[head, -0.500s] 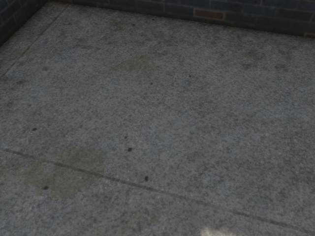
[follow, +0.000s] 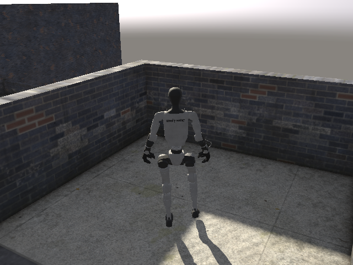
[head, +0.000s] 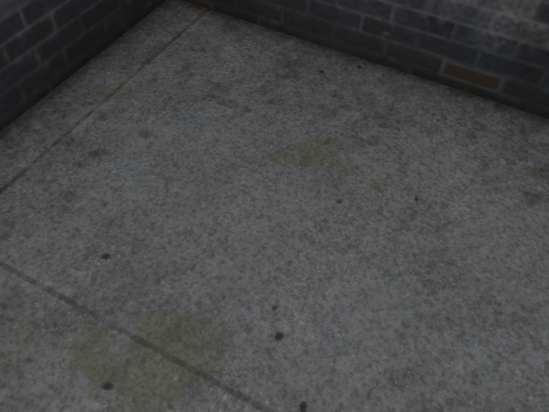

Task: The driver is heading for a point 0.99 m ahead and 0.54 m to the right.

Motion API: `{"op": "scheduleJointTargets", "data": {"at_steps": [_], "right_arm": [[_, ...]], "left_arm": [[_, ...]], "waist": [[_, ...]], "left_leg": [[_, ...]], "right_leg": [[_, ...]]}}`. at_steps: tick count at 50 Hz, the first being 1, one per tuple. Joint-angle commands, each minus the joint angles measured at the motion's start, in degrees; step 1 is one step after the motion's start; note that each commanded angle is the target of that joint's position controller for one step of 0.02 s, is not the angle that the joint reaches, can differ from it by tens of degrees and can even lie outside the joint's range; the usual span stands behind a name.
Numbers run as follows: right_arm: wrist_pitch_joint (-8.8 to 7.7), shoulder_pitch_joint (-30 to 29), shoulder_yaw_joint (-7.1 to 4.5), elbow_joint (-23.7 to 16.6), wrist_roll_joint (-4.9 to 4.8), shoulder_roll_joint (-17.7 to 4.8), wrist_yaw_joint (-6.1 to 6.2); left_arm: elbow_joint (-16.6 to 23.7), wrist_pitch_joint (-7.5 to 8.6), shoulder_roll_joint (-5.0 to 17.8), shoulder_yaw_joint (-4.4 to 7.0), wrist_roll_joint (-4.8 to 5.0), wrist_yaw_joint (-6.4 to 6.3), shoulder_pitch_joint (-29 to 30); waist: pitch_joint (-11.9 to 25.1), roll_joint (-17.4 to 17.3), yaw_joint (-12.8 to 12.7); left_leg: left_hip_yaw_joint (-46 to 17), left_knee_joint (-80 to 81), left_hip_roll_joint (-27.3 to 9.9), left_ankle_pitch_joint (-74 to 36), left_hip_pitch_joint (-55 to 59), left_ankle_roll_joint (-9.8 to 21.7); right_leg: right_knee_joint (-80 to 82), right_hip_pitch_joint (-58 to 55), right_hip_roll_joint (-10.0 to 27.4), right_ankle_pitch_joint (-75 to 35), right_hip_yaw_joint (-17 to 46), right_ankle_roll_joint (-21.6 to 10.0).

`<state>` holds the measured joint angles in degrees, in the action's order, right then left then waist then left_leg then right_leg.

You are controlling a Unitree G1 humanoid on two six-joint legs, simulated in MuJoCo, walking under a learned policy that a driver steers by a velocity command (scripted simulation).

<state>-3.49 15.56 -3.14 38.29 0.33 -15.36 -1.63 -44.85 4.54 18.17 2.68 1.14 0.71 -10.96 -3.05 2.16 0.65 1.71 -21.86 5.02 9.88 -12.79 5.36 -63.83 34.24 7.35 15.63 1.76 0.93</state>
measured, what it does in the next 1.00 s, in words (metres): walks ahead, turning right: right foot, then left foot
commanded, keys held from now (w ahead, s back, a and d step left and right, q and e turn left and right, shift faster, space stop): w+e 1.00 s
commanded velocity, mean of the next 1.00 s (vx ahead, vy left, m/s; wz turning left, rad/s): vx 0.50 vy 0.00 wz -0.46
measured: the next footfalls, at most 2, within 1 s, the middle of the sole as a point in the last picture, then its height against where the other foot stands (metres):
right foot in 0.34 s outside the picture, level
left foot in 0.80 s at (291, 326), level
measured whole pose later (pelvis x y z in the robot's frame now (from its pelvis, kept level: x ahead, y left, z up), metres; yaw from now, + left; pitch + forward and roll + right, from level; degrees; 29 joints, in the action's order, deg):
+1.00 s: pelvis +0.58 -0.11 +0.00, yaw -33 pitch +1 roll +1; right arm -5.6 15.4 -3.2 42.3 0.5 -14.9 -0.1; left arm -38.3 0.7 18.4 4.1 1.5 0.1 -15.2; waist -0.8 3.3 1.7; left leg 3.7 -23.0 1.0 11.5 -12.7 1.4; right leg -66.3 32.3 2.3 18.2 3.4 0.1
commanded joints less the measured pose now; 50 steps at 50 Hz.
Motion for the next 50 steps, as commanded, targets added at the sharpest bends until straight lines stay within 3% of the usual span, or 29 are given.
{"op": "scheduleJointTargets", "data": {"at_steps": [1,6,11,12,14,15,16,17,18,19,20,21,22,23,25,27,31,33,35,37,39,40,41,42,43,44,45,47,50], "right_arm": [[-2.26,-1.2,-2.25,-2.1,0.44,-8.1,0.64],[-2.52,-0.2,-2.13,0.3,0.53,-8.6,1.40],[-1.13,3.6,-2.72,3.7,-0.36,-9.4,1.83],[-0.60,3.7,-2.88,4.0,-0.56,-9.7,2.04],[0.41,2.5,-3.30,3.8,-0.74,-11.2,2.75],[0.92,2.0,-3.50,3.6,-0.75,-12.1,3.22],[1.42,1.1,-3.43,3.3,-0.73,-12.3,3.65],[1.29,1.0,-2.92,2.7,-0.59,-11.6,4.12],[-0.20,7.5,-0.56,0.0,1.02,-4.5,3.18],[-2.43,5.1,0.00,0.2,0.59,-5.5,2.05],[-3.87,-0.8,-0.99,-1.4,-1.99,-9.0,1.06],[-4.68,-3.8,-0.61,-2.5,-2.22,-8.8,0.94],[-4.86,-5.0,-0.77,-2.5,-0.85,-8.6,1.31],[-4.38,-4.4,-1.26,-2.4,0.04,-9.1,1.59],[-3.04,-2.1,-1.23,-2.2,0.51,-8.1,1.70],[-2.12,-2.7,-0.70,-2.3,0.71,-6.6,2.03],[-2.33,-11.6,0.44,-4.1,0.44,-4.2,1.80],[-2.75,-14.7,0.24,-4.7,-0.38,-5.0,1.33],[-3.22,-15.5,-0.37,-5.0,-0.82,-6.5,0.91],[-3.70,-13.9,-1.21,-4.8,-1.00,-8.1,0.66],[-4.22,-6.6,-2.43,-2.9,-0.66,-9.6,0.98],[-4.47,0.6,-3.29,-2.4,0.40,-12.3,1.46],[-3.75,6.3,-4.54,-0.8,1.41,-17.5,1.52],[-3.36,7.1,-4.06,-0.3,-0.07,-14.1,1.08],[-3.12,4.5,-2.96,-1.1,-0.32,-10.0,1.29],[-2.72,1.9,-2.39,-1.2,0.07,-8.5,1.44],[-2.47,0.0,-1.90,-0.9,0.31,-7.2,1.50],[-2.64,-1.4,-1.43,-0.1,0.54,-5.8,1.73],[-3.14,-1.0,-1.99,1.6,-0.01,-7.1,1.72]], "left_arm": [[1.9,-0.99,3.7,1.04,-0.21,-0.35,-2.2],[3.5,-0.25,1.9,0.52,0.14,0.75,4.8],[7.0,0.02,1.0,0.02,0.04,2.65,10.7],[7.7,0.05,1.1,0.07,-0.07,3.09,11.1],[8.5,-0.17,2.5,0.71,-0.20,3.59,9.1],[8.2,-0.46,4.0,1.49,-0.28,3.51,5.7],[7.0,-0.65,6.4,2.82,-0.25,3.18,-1.3],[5.3,-0.92,10.0,4.50,-0.10,2.34,-10.5],[5.1,-0.96,16.4,6.04,0.03,1.58,-14.6],[5.8,-0.64,13.0,4.95,0.32,1.59,-15.6],[5.7,-0.61,9.9,4.04,-0.16,1.35,-13.9],[6.3,-0.57,8.5,3.68,-0.06,1.13,-10.4],[7.1,-0.72,7.1,3.20,0.05,1.00,-6.6],[8.0,-0.77,5.7,2.61,-0.49,0.78,-4.2],[8.9,-0.84,5.7,2.62,-0.79,0.38,-2.2],[8.7,-0.72,7.0,3.00,-0.64,-0.26,-2.4],[7.4,-1.46,8.3,3.51,0.15,-1.33,-5.1],[6.6,-1.95,8.6,3.62,0.31,-1.52,-7.4],[6.2,-2.31,8.2,3.59,0.59,-1.64,-8.6],[6.2,-2.48,8.0,3.67,0.36,-1.74,-8.1],[6.8,-2.56,5.9,3.10,-0.02,-1.60,-7.0],[7.7,-2.31,2.3,1.82,-0.59,-1.30,-7.3],[9.5,-1.70,-1.6,0.55,0.41,-1.27,-14.8],[8.9,-1.53,3.4,1.13,1.25,-1.35,-15.4],[8.8,-1.82,7.4,2.28,1.09,-1.41,-10.1],[9.6,-2.15,7.6,2.51,0.39,-1.50,-6.2],[10.3,-2.18,6.9,2.63,-0.19,-1.36,-3.9],[10.8,-2.65,5.0,2.68,0.41,-0.71,-4.2],[11.8,-3.48,2.4,2.11,0.28,-0.41,-2.6]], "waist": [[2.8,-4.5,-1.1],[-0.1,-4.6,2.1],[-2.3,-3.8,4.4],[-2.1,-4.1,4.2],[0.7,-6.3,2.1],[3.7,-7.7,0.1],[7.8,-7.5,-4.0],[12.9,-4.8,-8.9],[20.5,9.5,-5.1],[27.9,7.9,-7.1],[20.7,4.5,-8.5],[14.0,0.3,-6.9],[8.8,-2.9,-4.3],[6.5,-2.2,-2.2],[5.5,0.1,0.1],[4.5,0.4,0.5],[3.7,2.3,-3.2],[4.1,2.9,-4.7],[4.2,3.4,-4.6],[4.2,4.7,-3.1],[6.7,4.9,1.1],[13.2,0.1,4.3],[20.6,-17.2,1.9],[19.3,-18.8,2.6],[12.0,-12.2,4.3],[7.8,-8.2,4.0],[4.6,-7.2,3.2],[2.9,-9.6,1.4],[1.8,-8.4,0.9]], "left_leg": [[-9.4,13.0,-16.6,-16.8,2.9,9.5],[-0.2,15.1,-14.8,-13.8,4.8,5.3],[2.0,11.8,-18.8,-19.6,16.8,4.5],[2.4,9.9,-19.6,-23.8,19.1,4.1],[4.0,3.3,-19.7,-42.2,21.5,2.6],[4.8,-2.5,-19.4,-52.3,21.9,1.7],[6.4,-12.4,-18.1,-56.6,19.3,0.3],[7.2,-26.9,-15.9,-47.2,8.9,-2.0],[5.8,-50.0,-5.9,-2.8,-17.2,-6.3],[-6.3,-59.0,-0.1,23.7,-27.8,-6.4],[-9.4,-59.8,-4.1,19.8,-33.4,-5.1],[-8.4,-55.0,-6.8,15.0,-33.4,-4.4],[-7.4,-49.2,-8.7,12.3,-31.1,-4.7],[-7.2,-45.7,-10.1,10.4,-27.0,-5.3],[-6.3,-41.7,-10.6,9.1,-22.8,-7.1],[-4.8,-35.5,-10.2,6.1,-21.4,-9.0],[-3.8,-17.0,-7.0,-10.5,-16.2,-10.4],[-4.3,-11.9,-5.3,-13.9,-14.1,-10.4],[-6.1,-8.3,-5.1,-12.6,-13.4,-9.5],[-7.0,-6.8,-5.3,-8.5,-11.3,-7.8],[-5.9,-3.8,-5.9,-6.7,-0.7,-4.9],[-13.1,-4.2,-13.8,-2.8,11.7,-1.4],[-38.1,0.4,-27.1,8.8,30.3,7.9],[-49.7,4.4,-30.0,23.8,30.6,9.5],[-41.4,5.4,-27.2,24.9,24.6,7.0],[-32.6,5.4,-24.6,17.2,18.4,5.0],[-26.3,6.4,-22.2,9.7,13.2,4.4],[-18.1,9.0,-19.4,2.1,7.8,3.6],[-11.8,11.8,-19.8,-4.2,6.5,5.1]], "right_leg": [[4.3,4.0,2.0,-8.1,2.1,1.4],[21.7,2.6,-1.4,-24.6,0.9,0.5],[29.4,7.6,-3.0,-20.4,-0.9,-2.2],[30.0,8.0,-3.5,-17.2,-1.8,-2.9],[30.2,3.5,-6.5,-10.4,-5.1,-5.0],[29.5,-1.6,-8.7,-7.3,-6.9,-6.3],[30.9,-11.4,-10.9,-7.6,-7.7,-8.0],[33.1,-27.9,-8.9,-11.4,-2.1,-10.8],[33.5,-52.1,6.8,-7.4,27.0,-21.9],[43.0,-60.2,11.8,-2.3,47.0,-26.3],[44.9,-56.3,10.1,-0.9,38.5,-22.5],[45.5,-47.6,7.8,-3.4,31.2,-20.3],[46.3,-38.5,5.5,-9.2,25.8,-18.8],[47.8,-31.8,3.8,-14.6,22.2,-18.2],[49.9,-24.9,1.9,-19.9,19.2,-18.7],[50.6,-19.9,0.4,-23.3,15.3,-18.4],[49.3,-16.2,-3.8,-16.7,11.3,-14.4],[48.1,-17.7,-3.0,-12.7,13.7,-13.5],[45.3,-21.2,-1.5,-9.2,17.6,-12.7],[41.8,-23.8,0.1,-8.0,21.4,-11.5],[34.8,-22.6,-2.4,-9.6,21.0,-9.1],[21.2,-17.9,-5.8,-5.4,16.9,-7.0],[1.6,0.9,-14.2,15.2,8.4,-3.0],[-8.2,10.3,-10.1,17.9,8.3,-2.1],[-11.4,12.4,-7.8,12.4,8.4,-1.7],[-11.0,11.4,-5.9,8.1,6.4,-1.4],[-8.5,10.2,-4.5,5.2,6.2,-1.2],[-5.1,6.2,-2.3,2.4,5.3,-1.1],[-0.5,7.1,-1.5,0.2,3.9,-0.3]]}}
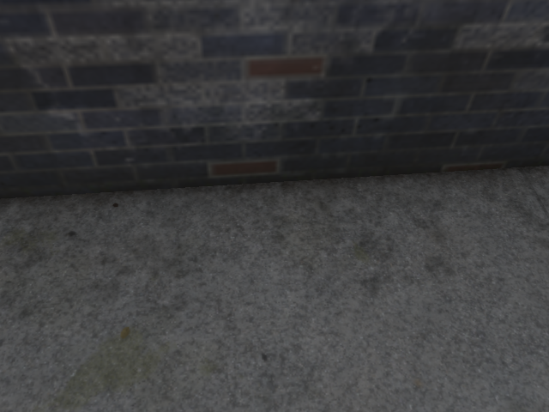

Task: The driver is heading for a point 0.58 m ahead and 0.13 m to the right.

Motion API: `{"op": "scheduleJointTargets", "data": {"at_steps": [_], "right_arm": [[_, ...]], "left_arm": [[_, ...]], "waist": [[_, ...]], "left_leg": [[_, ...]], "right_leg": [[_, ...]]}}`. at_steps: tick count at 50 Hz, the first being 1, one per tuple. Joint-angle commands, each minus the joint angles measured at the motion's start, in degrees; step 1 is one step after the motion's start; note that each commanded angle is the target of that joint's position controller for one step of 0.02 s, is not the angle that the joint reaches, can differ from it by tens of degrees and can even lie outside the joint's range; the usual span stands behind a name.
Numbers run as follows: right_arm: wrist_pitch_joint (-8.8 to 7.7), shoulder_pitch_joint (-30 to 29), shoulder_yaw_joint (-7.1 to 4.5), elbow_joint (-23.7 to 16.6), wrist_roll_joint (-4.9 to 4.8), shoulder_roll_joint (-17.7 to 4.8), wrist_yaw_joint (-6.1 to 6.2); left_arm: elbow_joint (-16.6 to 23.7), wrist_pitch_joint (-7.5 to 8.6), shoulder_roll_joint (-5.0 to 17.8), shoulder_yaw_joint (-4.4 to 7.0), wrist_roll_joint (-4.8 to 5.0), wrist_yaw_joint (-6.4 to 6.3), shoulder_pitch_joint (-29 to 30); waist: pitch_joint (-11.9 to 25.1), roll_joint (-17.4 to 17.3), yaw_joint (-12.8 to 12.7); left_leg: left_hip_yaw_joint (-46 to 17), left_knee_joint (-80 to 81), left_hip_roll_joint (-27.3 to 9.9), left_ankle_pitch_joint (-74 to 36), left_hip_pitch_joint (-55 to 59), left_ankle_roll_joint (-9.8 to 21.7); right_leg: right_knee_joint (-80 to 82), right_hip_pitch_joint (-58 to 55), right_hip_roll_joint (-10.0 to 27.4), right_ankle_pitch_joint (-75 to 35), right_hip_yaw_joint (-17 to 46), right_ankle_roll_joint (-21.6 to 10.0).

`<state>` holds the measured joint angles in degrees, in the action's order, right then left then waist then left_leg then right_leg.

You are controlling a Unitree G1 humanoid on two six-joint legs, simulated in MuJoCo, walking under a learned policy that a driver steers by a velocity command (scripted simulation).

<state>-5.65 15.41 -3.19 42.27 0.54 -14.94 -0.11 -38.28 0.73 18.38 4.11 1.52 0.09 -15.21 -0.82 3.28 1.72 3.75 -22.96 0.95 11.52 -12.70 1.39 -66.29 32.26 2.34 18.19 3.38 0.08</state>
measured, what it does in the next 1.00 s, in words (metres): walks ahead, turning right: right foot, then left foot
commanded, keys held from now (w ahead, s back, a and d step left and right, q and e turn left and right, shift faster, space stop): w+e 0.60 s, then w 0.04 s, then no key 0.36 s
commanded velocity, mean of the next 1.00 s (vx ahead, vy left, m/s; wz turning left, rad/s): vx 0.41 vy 0.00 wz -0.47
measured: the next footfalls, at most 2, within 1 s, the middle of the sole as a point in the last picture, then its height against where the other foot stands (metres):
right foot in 0.32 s outside the picture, level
left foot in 0.78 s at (293, 349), level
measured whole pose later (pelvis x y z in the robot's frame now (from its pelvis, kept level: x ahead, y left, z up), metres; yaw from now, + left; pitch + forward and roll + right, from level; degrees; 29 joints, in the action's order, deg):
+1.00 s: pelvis +0.50 -0.10 +0.00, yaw -27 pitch +1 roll +0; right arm -2.5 8.4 -0.6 43.8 1.3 -14.2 -1.1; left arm -40.9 -1.3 17.4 2.1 -0.6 -2.0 -12.6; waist -4.4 1.5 0.2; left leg 0.5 -24.7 1.1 5.7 -19.8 1.9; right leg -50.7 23.4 0.1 28.1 4.5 4.3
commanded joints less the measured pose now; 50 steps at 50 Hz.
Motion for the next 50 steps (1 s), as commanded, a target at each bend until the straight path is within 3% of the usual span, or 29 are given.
{"op": "scheduleJointTargets", "data": {"at_steps": [1,7,11,13,14,15,16,17,18,19,20,21,23,24,28,30,33,36,38,39,40,41,42,43,44,45,47,49,50], "right_arm": [[-0.99,-0.7,-2.22,-1.8,-0.16,-8.3,0.24],[0.01,0.2,-2.78,0.8,-0.53,-10.8,0.65],[1.11,2.5,-3.39,2.7,-1.63,-12.8,0.59],[1.77,2.1,-3.94,2.8,-2.22,-14.5,0.85],[2.17,1.9,-4.23,2.8,-2.50,-15.4,1.07],[2.53,1.0,-4.11,2.6,-2.75,-15.2,1.29],[2.32,1.6,-3.26,1.9,-1.77,-13.2,1.55],[1.14,7.3,-0.32,-1.7,1.09,-4.4,0.64],[-1.04,2.4,-0.48,-2.4,-0.65,-8.1,-0.16],[-2.12,-4.0,-1.39,-4.2,-2.94,-11.3,-0.58],[-2.73,-5.1,-0.96,-4.6,-2.59,-10.5,-0.36],[-2.78,-5.0,-1.10,-3.9,-1.02,-10.5,0.05],[-1.59,-3.1,-1.59,-3.4,-0.04,-10.8,0.01],[-1.02,-2.7,-1.47,-3.2,0.19,-10.0,-0.02],[-0.03,-9.3,-0.15,-4.8,0.61,-6.5,-0.04],[-0.29,-13.6,0.14,-5.6,0.07,-6.1,-0.27],[-0.93,-17.5,0.22,-6.3,-0.68,-6.5,-1.02],[-1.54,-17.2,-0.46,-6.8,0.15,-8.3,-1.58],[-1.82,-12.0,-1.07,-5.7,1.48,-9.1,-1.79],[-2.08,-8.5,-1.45,-5.4,2.30,-10.5,-1.51],[-1.93,-3.1,-1.72,-5.4,3.78,-13.6,-1.17],[-0.54,1.4,-2.18,-3.4,3.16,-14.3,-1.45],[0.63,1.7,-1.83,-3.5,0.47,-12.1,-1.45],[1.31,-1.5,-1.08,-4.0,-0.03,-9.8,-1.05],[1.56,-4.2,0.02,-3.9,0.17,-7.5,-0.94],[1.77,-7.3,0.75,-3.8,0.41,-6.1,-0.85],[2.21,-10.6,0.79,-3.0,0.96,-6.7,-0.85],[2.59,-10.9,0.67,-2.2,0.78,-7.5,-0.78],[2.75,-10.4,0.56,-1.7,0.58,-7.9,-0.66]], "left_arm": [[5.7,0.24,1.8,0.52,-0.26,0.25,2.7],[7.2,1.06,0.1,-0.31,-0.26,2.00,10.9],[9.3,1.10,0.6,-0.17,-0.01,3.26,15.5],[9.6,0.83,2.4,0.77,-0.40,3.46,13.7],[8.9,0.57,4.0,1.69,-0.57,3.34,9.7],[6.7,0.34,6.4,3.20,-0.45,2.93,1.1],[4.0,-0.23,10.1,5.10,-0.22,1.87,-9.2],[4.2,0.14,17.3,5.95,0.46,1.22,-7.8],[6.1,1.13,13.2,4.60,0.10,1.48,-10.0],[5.1,2.01,9.9,3.52,-0.48,1.73,-8.2],[5.0,2.46,8.6,3.05,-0.40,1.67,-5.1],[5.5,2.54,7.0,2.45,-0.53,1.55,-1.1],[6.5,2.66,5.6,1.82,-1.50,1.14,2.5],[6.2,2.82,5.7,1.85,-1.31,0.89,2.7],[4.1,2.72,7.8,2.42,-0.75,-0.53,-0.1],[3.3,2.34,8.2,2.50,-0.56,-0.93,-1.8],[1.0,2.18,8.0,2.37,-0.31,-1.10,-5.2],[-0.3,1.19,7.0,2.05,-1.00,-1.69,-6.1],[-0.4,0.80,6.8,2.02,-1.23,-1.99,-4.0],[0.2,0.86,5.1,1.46,-1.51,-2.05,-3.7],[0.4,1.41,2.5,0.41,-2.36,-1.89,-7.7],[-1.3,1.78,1.2,-0.45,-1.40,-1.60,-16.3],[-2.1,1.35,6.3,0.32,-0.75,-1.35,-15.5],[-1.4,0.55,8.1,0.82,-0.40,-1.52,-8.8],[-0.9,-0.35,7.2,0.40,-1.20,-1.80,-5.2],[0.0,-1.21,6.3,0.19,-1.84,-2.02,-2.8],[-0.2,-2.22,3.1,-0.78,-1.99,-2.20,-3.7],[-0.7,-1.94,1.0,-1.69,-2.43,-2.41,-3.3],[-1.2,-1.80,1.0,-1.84,-2.54,-2.35,-3.3]], "waist": [[-0.7,-8.7,-0.1],[-2.2,-6.9,2.4],[-3.9,-7.0,3.1],[-1.8,-8.5,0.8],[0.9,-9.2,-1.9],[5.3,-8.2,-6.9],[10.4,-4.5,-11.5],[14.9,12.7,-4.2],[24.2,7.3,-8.4],[15.4,3.8,-9.4],[9.9,0.1,-6.9],[6.4,-2.2,-4.3],[4.5,-0.7,-1.0],[4.0,-0.8,-0.4],[1.0,-0.9,-2.1],[0.1,0.3,-3.9],[-0.6,1.2,-5.8],[0.6,2.5,-5.6],[2.8,2.9,-2.4],[6.2,1.7,-0.8],[14.0,-6.2,-0.4],[22.7,-21.8,-1.1],[23.1,-15.0,-0.2],[15.9,-9.9,0.8],[11.2,-6.7,0.2],[7.6,-6.4,-1.3],[5.0,-10.4,-3.8],[6.6,-11.8,-3.7],[8.3,-11.8,-3.5]], "left_leg": [[-12.3,13.4,-16.3,-8.1,7.0,9.6],[-0.5,13.7,-14.9,-14.8,9.6,7.6],[3.0,11.6,-16.8,-20.5,14.8,6.2],[5.3,5.2,-17.0,-38.6,17.2,5.0],[6.5,-1.5,-16.7,-47.9,17.5,4.4],[8.3,-12.4,-15.1,-50.7,14.1,3.0],[8.3,-28.4,-13.0,-38.2,1.5,0.7],[5.3,-49.9,-2.2,18.2,-25.4,-2.9],[-8.5,-57.6,0.1,23.0,-31.9,-2.5],[-9.3,-56.9,-2.7,16.9,-36.4,-1.4],[-8.9,-51.8,-4.9,11.7,-34.7,-0.8],[-8.9,-46.9,-6.6,9.1,-30.9,-1.3],[-9.1,-42.1,-7.8,6.4,-24.1,-2.4],[-8.5,-39.8,-7.7,6.0,-23.1,-3.3],[-6.8,-25.1,-5.6,-5.7,-21.6,-5.8],[-6.7,-16.0,-3.6,-12.3,-18.3,-6.0],[-6.9,-9.2,-2.4,-17.8,-15.7,-5.3],[-7.3,-5.9,-1.6,-15.1,-14.3,-3.1],[-5.6,-2.8,-0.6,-16.4,-7.4,-0.7],[-6.1,-2.3,-2.9,-26.9,0.3,1.2],[-14.9,-8.5,-13.1,-47.5,17.5,6.7],[-34.8,-5.2,-25.5,-51.4,30.4,17.4],[-39.0,-1.7,-25.7,-34.7,28.2,16.6],[-32.6,0.0,-22.8,-25.8,22.3,14.0],[-27.1,1.4,-20.1,-23.0,15.3,12.1],[-23.6,3.0,-17.9,-21.6,8.6,11.3],[-16.9,6.2,-13.2,-20.2,-1.0,9.8],[-13.4,5.5,-12.2,-28.7,-2.0,10.5],[-12.9,5.0,-12.4,-30.0,-1.1,10.7]], "right_leg": [[4.2,10.1,3.8,-3.9,2.3,0.9],[21.8,7.1,3.1,-18.7,-1.8,0.3],[28.6,5.3,1.7,-15.6,-4.9,-2.3],[29.9,-0.1,-1.4,-9.7,-7.8,-4.7],[30.5,-5.8,-3.6,-7.3,-9.4,-6.2],[34.0,-17.6,-6.1,-10.2,-10.1,-8.2],[34.9,-35.3,-3.8,-11.8,-3.7,-10.9],[38.0,-55.1,12.3,-5.4,28.2,-21.3],[47.7,-58.1,17.0,5.8,45.2,-24.9],[49.5,-52.5,15.2,2.8,37.2,-21.4],[49.7,-43.9,12.9,-2.3,30.5,-19.5],[49.9,-35.9,10.6,-9.1,25.2,-18.0],[52.1,-26.7,8.2,-17.4,20.4,-17.6],[52.7,-24.3,7.7,-20.3,18.9,-17.9],[53.2,-17.5,4.1,-21.7,12.4,-16.0],[52.8,-15.9,2.3,-17.0,11.6,-13.8],[51.1,-18.2,3.7,-15.0,12.7,-12.4],[43.6,-24.4,5.0,-23.2,15.0,-10.4],[36.9,-25.5,3.4,-31.0,15.1,-8.0],[30.5,-24.1,-0.1,-32.5,13.5,-5.7],[16.0,-14.2,-4.5,-16.1,11.3,-2.3],[-2.5,-1.9,-11.0,22.0,7.6,1.7],[-8.0,0.8,-7.8,22.2,10.3,2.5],[-9.4,3.4,-5.9,18.4,8.4,3.2],[-6.8,2.6,-3.9,16.4,6.3,3.6],[-1.9,0.3,-1.8,14.3,5.4,3.9],[10.3,-8.8,-0.7,12.2,2.0,4.6],[20.7,-14.7,-1.1,8.7,0.6,4.6],[24.7,-17.4,-1.2,4.6,0.4,4.5]]}}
